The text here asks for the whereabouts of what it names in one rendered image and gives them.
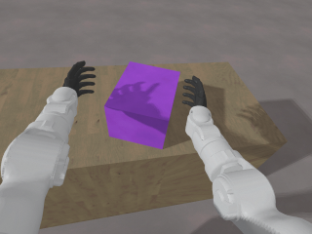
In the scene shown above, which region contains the robot right upper arm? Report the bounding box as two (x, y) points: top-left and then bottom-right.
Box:
(212, 169), (312, 234)

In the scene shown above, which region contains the pedestal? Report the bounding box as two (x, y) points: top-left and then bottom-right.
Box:
(0, 61), (288, 229)

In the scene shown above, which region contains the carton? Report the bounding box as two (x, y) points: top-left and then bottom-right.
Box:
(104, 61), (180, 149)

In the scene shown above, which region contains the robot left upper arm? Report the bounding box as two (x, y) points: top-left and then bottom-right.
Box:
(0, 134), (70, 234)

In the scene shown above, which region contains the robot left forearm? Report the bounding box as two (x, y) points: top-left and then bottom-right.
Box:
(1, 87), (78, 180)

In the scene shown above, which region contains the robot right forearm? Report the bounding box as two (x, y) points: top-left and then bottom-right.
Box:
(185, 105), (276, 204)

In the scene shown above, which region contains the right robot hand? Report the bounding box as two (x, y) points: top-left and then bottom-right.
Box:
(182, 75), (207, 108)

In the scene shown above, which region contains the left robot hand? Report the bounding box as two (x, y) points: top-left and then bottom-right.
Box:
(62, 60), (96, 97)

